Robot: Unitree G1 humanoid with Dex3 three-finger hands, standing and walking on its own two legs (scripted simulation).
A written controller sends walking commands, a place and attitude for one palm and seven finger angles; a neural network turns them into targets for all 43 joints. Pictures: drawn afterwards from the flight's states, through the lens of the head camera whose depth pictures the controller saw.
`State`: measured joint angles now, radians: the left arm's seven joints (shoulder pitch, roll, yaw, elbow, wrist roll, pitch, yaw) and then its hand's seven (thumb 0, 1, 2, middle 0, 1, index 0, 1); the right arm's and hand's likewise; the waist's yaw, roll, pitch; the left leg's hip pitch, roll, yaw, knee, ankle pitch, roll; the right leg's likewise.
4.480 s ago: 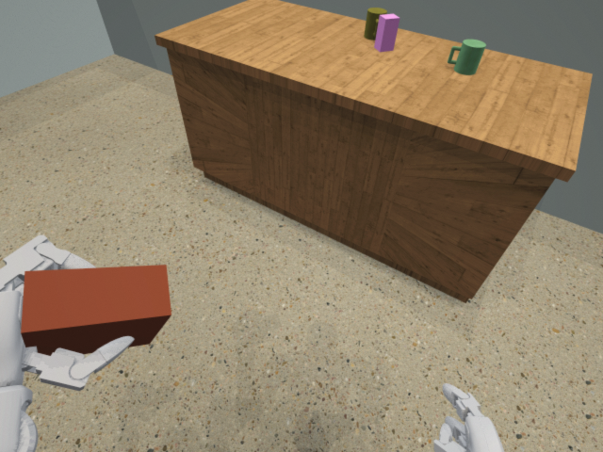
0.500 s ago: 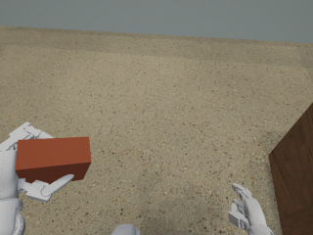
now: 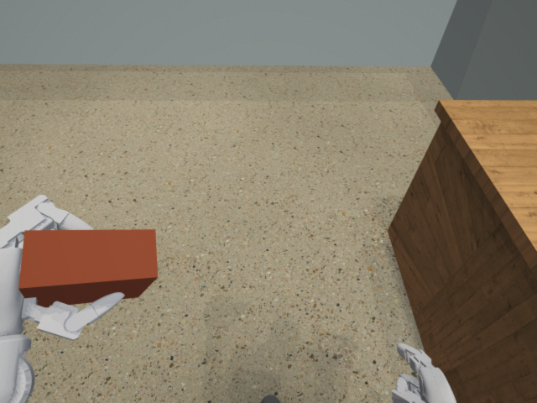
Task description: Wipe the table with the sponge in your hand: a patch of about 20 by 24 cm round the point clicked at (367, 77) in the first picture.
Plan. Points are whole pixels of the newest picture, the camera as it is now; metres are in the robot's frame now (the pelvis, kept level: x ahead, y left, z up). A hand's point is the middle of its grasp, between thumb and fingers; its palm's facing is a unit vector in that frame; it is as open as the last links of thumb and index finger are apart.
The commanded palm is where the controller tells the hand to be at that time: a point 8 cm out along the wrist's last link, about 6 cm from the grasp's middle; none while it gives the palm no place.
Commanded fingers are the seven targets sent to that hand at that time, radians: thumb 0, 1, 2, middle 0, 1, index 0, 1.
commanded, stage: turn to face it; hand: left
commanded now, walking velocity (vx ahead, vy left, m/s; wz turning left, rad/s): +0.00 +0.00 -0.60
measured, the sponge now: (110, 268) +0.22 +0.20 +0.15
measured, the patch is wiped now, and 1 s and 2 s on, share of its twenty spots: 0.00 0.00 0.00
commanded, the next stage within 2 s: none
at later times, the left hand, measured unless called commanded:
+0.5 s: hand (239, 305) +0.19 +0.05 +0.17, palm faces -0.04 -0.85 -0.53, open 9.8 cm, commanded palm +0.15 +0.14 +0.18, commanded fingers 0.00 0.10 1.30 -1.20 -1.60 -1.20 -1.60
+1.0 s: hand (355, 370) +0.14 -0.05 +0.17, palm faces -0.18 -0.85 -0.50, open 9.8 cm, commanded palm +0.12 +0.02 +0.18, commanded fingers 0.00 0.10 1.30 -1.20 -1.60 -1.20 -1.60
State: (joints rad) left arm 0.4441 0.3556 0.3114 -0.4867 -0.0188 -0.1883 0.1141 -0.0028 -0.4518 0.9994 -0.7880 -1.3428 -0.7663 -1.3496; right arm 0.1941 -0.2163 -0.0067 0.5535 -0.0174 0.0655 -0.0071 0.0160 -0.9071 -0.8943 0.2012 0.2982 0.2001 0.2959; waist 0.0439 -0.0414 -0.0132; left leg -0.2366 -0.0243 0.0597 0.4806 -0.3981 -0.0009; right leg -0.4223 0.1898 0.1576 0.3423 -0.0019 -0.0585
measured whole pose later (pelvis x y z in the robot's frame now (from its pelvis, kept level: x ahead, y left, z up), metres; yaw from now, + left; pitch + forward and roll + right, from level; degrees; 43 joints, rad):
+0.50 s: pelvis -0.10 -0.07 -0.01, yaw -20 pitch +0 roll +0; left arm 0.53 0.42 0.38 -0.63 -0.04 -0.21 0.11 0.00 -0.45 1.00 -0.79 -1.34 -0.76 -1.35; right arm 0.14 -0.26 -0.03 0.57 0.01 0.01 -0.01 0.02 -0.91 -0.89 0.20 0.30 0.20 0.30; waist -0.04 0.01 0.16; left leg -0.51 0.09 0.04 1.13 -0.47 -0.10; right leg -0.35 0.02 -0.01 0.60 -0.24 -0.03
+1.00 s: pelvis -0.18 -0.10 -0.02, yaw -38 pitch -1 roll +0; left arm 0.40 0.41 0.36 -0.53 -0.01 -0.19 0.13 0.00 -0.45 1.00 -0.78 -1.35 -0.76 -1.35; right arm 0.20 -0.13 0.05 0.50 0.01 -0.07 0.02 0.01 -0.90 -0.89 0.21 0.30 0.21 0.30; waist 0.05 0.05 0.12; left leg -0.31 0.25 0.20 0.66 -0.28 -0.11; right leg -0.30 -0.02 -0.10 0.65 -0.33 0.04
